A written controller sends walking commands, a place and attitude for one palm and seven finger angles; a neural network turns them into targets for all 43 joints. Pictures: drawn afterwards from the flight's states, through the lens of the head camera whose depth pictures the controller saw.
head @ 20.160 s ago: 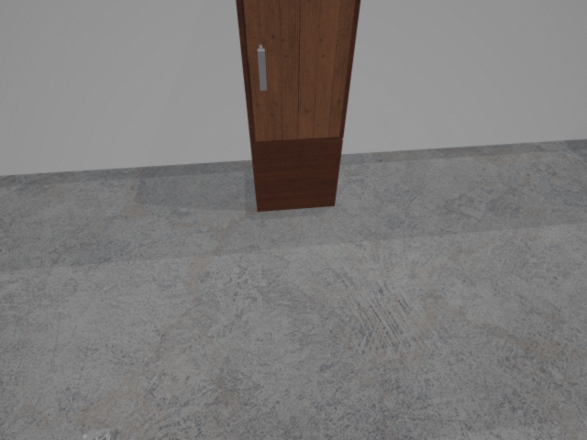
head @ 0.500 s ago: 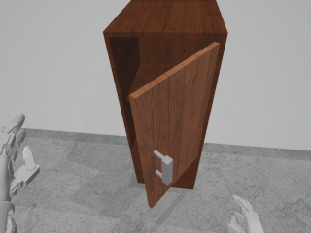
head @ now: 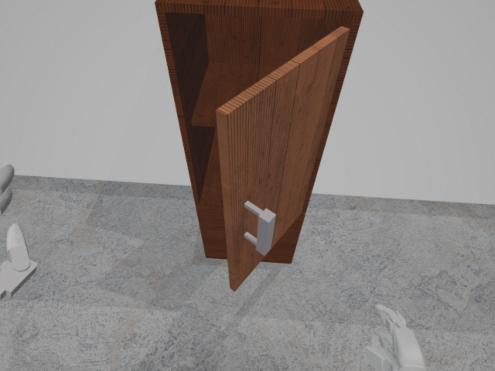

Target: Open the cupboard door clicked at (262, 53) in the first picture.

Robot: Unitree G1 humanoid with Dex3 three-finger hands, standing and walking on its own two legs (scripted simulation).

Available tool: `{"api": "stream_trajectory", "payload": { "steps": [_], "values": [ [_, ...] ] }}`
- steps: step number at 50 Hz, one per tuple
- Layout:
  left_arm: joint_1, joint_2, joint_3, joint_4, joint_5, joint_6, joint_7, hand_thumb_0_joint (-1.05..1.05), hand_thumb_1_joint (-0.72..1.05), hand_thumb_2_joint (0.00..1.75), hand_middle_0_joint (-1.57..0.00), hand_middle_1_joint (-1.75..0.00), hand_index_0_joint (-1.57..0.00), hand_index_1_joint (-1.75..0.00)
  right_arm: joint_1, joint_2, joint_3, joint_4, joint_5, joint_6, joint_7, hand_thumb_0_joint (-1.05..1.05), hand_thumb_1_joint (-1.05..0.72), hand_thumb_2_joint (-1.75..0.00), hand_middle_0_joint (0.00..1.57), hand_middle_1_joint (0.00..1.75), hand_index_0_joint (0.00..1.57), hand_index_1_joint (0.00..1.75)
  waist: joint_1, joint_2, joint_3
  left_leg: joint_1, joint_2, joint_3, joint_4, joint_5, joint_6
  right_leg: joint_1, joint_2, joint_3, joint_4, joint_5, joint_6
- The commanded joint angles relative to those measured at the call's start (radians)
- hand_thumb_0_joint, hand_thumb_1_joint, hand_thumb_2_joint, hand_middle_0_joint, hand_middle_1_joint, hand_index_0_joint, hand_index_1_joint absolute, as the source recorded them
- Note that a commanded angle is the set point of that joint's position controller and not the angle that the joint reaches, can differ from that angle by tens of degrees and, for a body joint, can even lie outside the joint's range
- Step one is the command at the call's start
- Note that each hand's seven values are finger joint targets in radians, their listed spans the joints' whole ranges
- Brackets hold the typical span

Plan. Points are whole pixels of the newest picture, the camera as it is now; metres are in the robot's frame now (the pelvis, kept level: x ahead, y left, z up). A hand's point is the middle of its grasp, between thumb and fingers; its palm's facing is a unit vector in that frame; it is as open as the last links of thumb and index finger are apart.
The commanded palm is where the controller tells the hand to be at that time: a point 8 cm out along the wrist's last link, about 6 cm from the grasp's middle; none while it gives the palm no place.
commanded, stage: step back with the hand held close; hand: left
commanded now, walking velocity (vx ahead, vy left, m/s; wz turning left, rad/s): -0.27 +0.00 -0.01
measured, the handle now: (257, 227) +0.39 +0.01 -0.04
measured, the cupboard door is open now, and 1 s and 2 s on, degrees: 55 55 55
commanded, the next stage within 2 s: stop stepping back and stand still in 0.70 s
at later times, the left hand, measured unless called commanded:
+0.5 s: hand out of the picture +0.10 +0.29 +0.16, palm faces +0.52 -0.73 -0.43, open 7.4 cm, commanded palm +0.03 +0.32 +0.18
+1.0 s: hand out of the picture +0.04 +0.24 +0.17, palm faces +0.36 -0.79 -0.49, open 7.4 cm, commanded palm -0.02 +0.29 +0.18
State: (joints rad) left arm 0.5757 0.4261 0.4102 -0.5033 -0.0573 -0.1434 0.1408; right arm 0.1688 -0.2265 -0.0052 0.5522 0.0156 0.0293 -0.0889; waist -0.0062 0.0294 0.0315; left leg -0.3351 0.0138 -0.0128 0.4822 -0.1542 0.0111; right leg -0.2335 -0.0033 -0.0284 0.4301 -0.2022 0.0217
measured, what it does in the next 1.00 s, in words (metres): walks backwards: right foot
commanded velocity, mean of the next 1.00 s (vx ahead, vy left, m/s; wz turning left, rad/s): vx -0.23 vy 0.01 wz -0.07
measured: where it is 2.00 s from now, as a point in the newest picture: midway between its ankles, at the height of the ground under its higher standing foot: outside the picture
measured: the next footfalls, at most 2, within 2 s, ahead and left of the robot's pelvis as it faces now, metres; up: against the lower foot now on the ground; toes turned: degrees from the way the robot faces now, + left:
right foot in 0.78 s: -0.19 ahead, -0.10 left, +0.00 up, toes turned +1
left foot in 1.40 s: -0.08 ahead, +0.11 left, +0.00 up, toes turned -1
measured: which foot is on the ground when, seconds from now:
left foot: down 0.00-1.00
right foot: down 0.00-0.46, up 0.48-0.76, down 0.78-1.00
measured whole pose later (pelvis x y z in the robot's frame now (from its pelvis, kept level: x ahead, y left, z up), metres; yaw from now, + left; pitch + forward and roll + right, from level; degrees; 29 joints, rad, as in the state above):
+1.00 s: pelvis -0.15 -0.02 -0.02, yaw +1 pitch -2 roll -3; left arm 0.61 0.50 0.45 -0.51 -0.08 -0.22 0.12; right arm 0.27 -0.23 0.00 0.64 0.00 -0.07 -0.08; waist -0.07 0.02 -0.05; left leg -0.51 0.05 0.00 0.55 -0.06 -0.01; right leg 0.02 0.06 -0.01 0.49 -0.48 -0.01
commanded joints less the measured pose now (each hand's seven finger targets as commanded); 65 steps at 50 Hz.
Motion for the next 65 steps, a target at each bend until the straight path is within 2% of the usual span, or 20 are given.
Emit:
{"api": "stream_trajectory", "payload": {
  "steps": [1,11,16,19,21,23,25,28,34,38,41,45,48,51,53,55,58,62,64,65],
  "values": [
    [-0.008,0.171,0.140,-0.196,0.003,-0.089,0.035,0.00,0.90,0.90,-0.20,-0.30,-0.20,-0.30,-0.085,-0.134,-0.050,-0.156,-0.002,-0.070,-0.013,0.00,-0.90,-0.90,0.20,0.30,0.20,0.30,-0.002,0.048,-0.100,-0.103,0.049,-0.053,-0.137,-0.213,0.029,0.088,-0.004,0.031,-0.046,-0.025,-0.002],
    [-0.014,0.166,0.176,-0.230,0.032,-0.133,0.030,0.00,0.90,0.90,-0.20,-0.30,-0.20,-0.30,-0.073,-0.140,-0.051,-0.153,-0.013,-0.146,-0.008,0.00,-0.90,-0.90,0.20,0.30,0.20,0.30,0.011,0.136,-0.118,-0.397,0.116,-0.156,-0.204,-0.505,0.085,0.269,0.068,0.058,0.168,-0.038,-0.005],
    [-0.060,0.171,0.143,-0.231,0.018,-0.137,0.040,0.00,0.90,0.90,-0.20,-0.30,-0.20,-0.30,-0.022,-0.112,-0.059,-0.091,-0.021,-0.147,0.007,0.00,-0.90,-0.90,0.20,0.30,0.20,0.30,-0.016,-0.129,-0.090,-0.011,-0.043,0.024,0.241,-0.258,-0.021,-0.256,-0.153,0.288,-0.182,-0.250,-0.104],
    [-0.137,0.170,0.111,-0.213,0.020,-0.119,0.057,0.00,0.90,0.90,-0.20,-0.30,-0.20,-0.30,-0.037,-0.098,-0.057,-0.056,-0.021,-0.132,0.002,0.00,-0.90,-0.90,0.20,0.30,0.20,0.30,-0.031,-0.182,-0.083,0.127,-0.039,0.031,0.263,-0.184,-0.023,-0.365,-0.170,0.211,-0.188,-0.184,-0.095],
    [-0.158,0.184,0.121,-0.210,0.018,-0.119,0.055,0.00,0.90,0.90,-0.20,-0.30,-0.20,-0.30,-0.069,-0.113,-0.052,-0.068,-0.016,-0.130,-0.011,0.00,-0.90,-0.90,0.20,0.30,0.20,0.30,-0.022,-0.070,-0.031,0.045,0.018,-0.044,0.004,-0.219,0.006,-0.296,-0.056,0.126,-0.096,-0.198,-0.033],
    [-0.146,0.190,0.154,-0.248,0.030,-0.142,0.050,0.00,0.90,0.90,-0.20,-0.30,-0.20,-0.30,-0.101,-0.141,-0.051,-0.091,-0.015,-0.143,-0.021,0.00,-0.90,-0.90,0.20,0.30,0.20,0.30,-0.004,0.241,-0.083,-0.281,0.212,-0.269,-0.316,-0.511,0.076,0.056,0.084,0.027,0.251,-0.155,0.010],
    [-0.140,0.195,0.188,-0.277,0.035,-0.150,0.038,0.00,0.90,0.90,-0.20,-0.30,-0.20,-0.30,-0.094,-0.121,-0.071,-0.098,-0.030,-0.167,-0.012,0.00,-0.90,-0.90,0.20,0.30,0.20,0.30,0.007,0.256,-0.151,-0.384,0.334,-0.392,-0.422,-0.583,0.155,0.155,0.133,0.059,0.643,-0.205,0.003],
    [-0.065,0.153,0.154,-0.270,0.010,-0.142,0.036,0.00,0.90,0.90,-0.20,-0.30,-0.20,-0.30,-0.102,-0.102,-0.076,-0.073,-0.038,-0.193,0.028,0.00,-0.90,-0.90,0.20,0.30,0.20,0.30,0.019,0.133,-0.176,-0.140,0.280,-0.255,-0.285,-0.316,0.143,-0.044,0.099,0.067,0.651,-0.295,-0.016],
    [-0.074,0.151,0.110,-0.277,-0.022,-0.133,0.029,0.00,0.90,0.90,-0.20,-0.30,-0.20,-0.30,-0.065,-0.096,-0.051,-0.026,-0.049,-0.199,0.043,0.00,-0.90,-0.90,0.20,0.30,0.20,0.30,0.005,0.221,-0.236,0.127,0.225,-0.141,-0.314,-0.148,0.034,-0.004,0.094,-0.015,0.112,-0.354,-0.048],
    [-0.107,0.244,0.175,-0.284,-0.022,-0.173,0.016,0.00,0.90,0.90,-0.20,-0.30,-0.20,-0.30,-0.069,-0.081,-0.043,-0.031,-0.046,-0.150,0.043,0.00,-0.90,-0.90,0.20,0.30,0.20,0.30,0.003,0.007,-0.267,0.275,0.125,0.017,0.030,0.136,-0.035,-0.089,-0.110,0.173,-0.184,0.065,-0.114],
    [-0.125,0.248,0.171,-0.256,-0.022,-0.157,0.018,0.00,0.90,0.90,-0.20,-0.30,-0.20,-0.30,-0.090,-0.092,-0.050,-0.064,-0.008,-0.166,0.018,0.00,-0.90,-0.90,0.20,0.30,0.20,0.30,-0.018,-0.165,-0.248,0.306,0.020,0.089,0.121,0.128,-0.030,-0.125,-0.098,0.060,-0.098,0.419,-0.005],
    [0.035,0.238,0.198,-0.170,-0.043,-0.116,0.004,0.00,0.90,0.90,-0.20,-0.30,-0.20,-0.30,-0.080,-0.093,-0.025,-0.086,-0.005,-0.146,0.005,0.00,-0.90,-0.90,0.20,0.30,0.20,0.30,-0.018,0.039,-0.134,0.283,0.058,0.009,0.022,0.054,-0.007,-0.180,-0.019,0.013,-0.104,-0.057,-0.020],
    [-0.011,0.236,0.178,-0.122,-0.033,-0.124,0.012,0.00,0.90,0.90,-0.20,-0.30,-0.20,-0.30,-0.067,-0.101,-0.031,-0.074,-0.020,-0.154,-0.013,0.00,-0.90,-0.90,0.20,0.30,0.20,0.30,-0.033,0.015,0.048,0.235,0.012,0.011,0.095,-0.148,-0.056,-0.362,-0.049,0.046,-0.232,-0.474,-0.098],
    [-0.092,0.224,0.140,-0.100,-0.014,-0.129,0.018,0.00,0.90,0.90,-0.20,-0.30,-0.20,-0.30,-0.042,-0.111,-0.040,-0.043,-0.023,-0.169,-0.024,0.00,-0.90,-0.90,0.20,0.30,0.20,0.30,-0.036,-0.108,0.118,0.222,0.001,0.003,0.272,-0.084,-0.046,-0.443,-0.120,0.103,-0.268,-0.454,-0.128],
    [-0.188,0.217,0.116,-0.126,-0.002,-0.137,0.019,0.00,0.90,0.90,-0.20,-0.30,-0.20,-0.30,-0.036,-0.118,-0.041,-0.027,-0.021,-0.194,-0.026,0.00,-0.90,-0.90,0.20,0.30,0.20,0.30,-0.041,-0.067,0.128,0.218,0.013,-0.009,0.192,-0.055,-0.038,-0.366,-0.095,0.057,-0.202,-0.331,-0.106],
    [-0.220,0.219,0.115,-0.166,0.003,-0.152,0.016,0.00,0.90,0.90,-0.20,-0.30,-0.20,-0.30,-0.029,-0.128,-0.045,-0.029,-0.017,-0.223,-0.029,0.00,-0.90,-0.90,0.20,0.30,0.20,0.30,-0.040,0.087,0.096,0.245,0.042,-0.085,0.022,-0.095,-0.022,-0.281,-0.016,0.001,-0.054,-0.293,-0.060],
    [-0.199,0.233,0.180,-0.264,-0.002,-0.174,0.030,0.00,0.90,0.90,-0.20,-0.30,-0.20,-0.30,-0.027,-0.126,-0.047,-0.051,-0.032,-0.261,-0.019,0.00,-0.90,-0.90,0.20,0.30,0.20,0.30,0.001,0.335,-0.031,0.029,0.158,-0.380,-0.448,-0.590,-0.033,0.030,0.138,-0.028,0.262,-0.399,-0.048],
    [0.097,0.225,0.226,-0.261,-0.020,-0.155,0.015,0.00,0.90,0.90,-0.20,-0.30,-0.20,-0.30,-0.015,-0.085,-0.047,-0.070,-0.028,-0.245,0.025,0.00,-0.90,-0.90,0.20,0.30,0.20,0.30,0.031,0.201,-0.230,-0.002,0.043,-0.048,-0.220,-0.315,-0.071,0.221,0.080,-0.011,-0.044,-0.337,-0.082],
    [0.103,0.229,0.224,-0.264,-0.031,-0.138,0.011,0.00,0.90,0.90,-0.20,-0.30,-0.20,-0.30,-0.023,-0.083,-0.054,-0.062,-0.020,-0.207,0.031,0.00,-0.90,-0.90,0.20,0.30,0.20,0.30,0.002,-0.136,-0.120,0.137,-0.034,0.002,0.271,-0.112,-0.052,-0.215,-0.178,0.306,-0.265,-0.429,-0.158],
    [0.086,0.205,0.212,-0.228,-0.033,-0.119,0.017,0.00,0.90,0.90,-0.20,-0.30,-0.20,-0.30,-0.008,-0.081,-0.056,-0.036,-0.025,-0.189,0.028,0.00,-0.90,-0.90,0.20,0.30,0.20,0.30,-0.004,-0.195,-0.076,0.069,-0.021,-0.010,0.390,-0.091,-0.055,-0.260,-0.250,0.340,-0.274,-0.409,-0.219]
  ]
}}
